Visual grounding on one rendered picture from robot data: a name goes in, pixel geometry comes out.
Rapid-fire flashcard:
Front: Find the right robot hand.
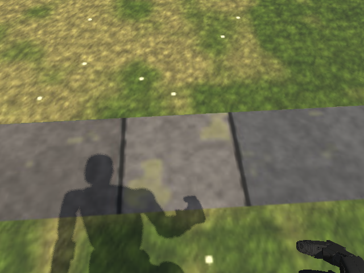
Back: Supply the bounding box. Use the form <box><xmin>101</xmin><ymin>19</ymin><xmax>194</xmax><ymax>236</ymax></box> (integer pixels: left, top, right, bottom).
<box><xmin>296</xmin><ymin>240</ymin><xmax>364</xmax><ymax>273</ymax></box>

